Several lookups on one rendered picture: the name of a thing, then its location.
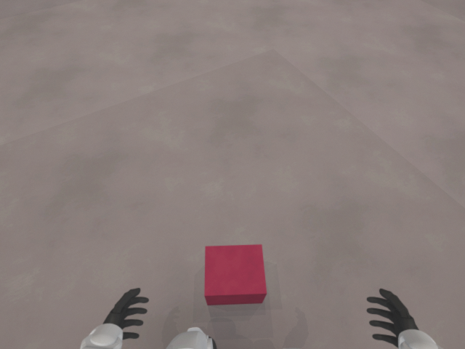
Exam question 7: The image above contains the robot left hand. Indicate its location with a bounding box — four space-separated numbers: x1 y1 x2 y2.
103 288 149 340

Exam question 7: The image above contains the left robot forearm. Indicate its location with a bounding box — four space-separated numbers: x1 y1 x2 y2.
80 324 123 349

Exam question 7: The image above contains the robot right hand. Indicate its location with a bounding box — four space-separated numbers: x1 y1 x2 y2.
367 289 419 348

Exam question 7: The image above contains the left robot shin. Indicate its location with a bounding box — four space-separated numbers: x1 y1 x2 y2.
187 327 204 334

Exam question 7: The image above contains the carton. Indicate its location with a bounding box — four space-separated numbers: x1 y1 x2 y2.
204 244 267 305

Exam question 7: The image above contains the robot left thigh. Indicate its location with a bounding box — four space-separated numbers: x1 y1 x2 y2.
166 331 213 349

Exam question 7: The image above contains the right robot forearm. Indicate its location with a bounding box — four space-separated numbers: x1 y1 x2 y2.
398 329 442 349

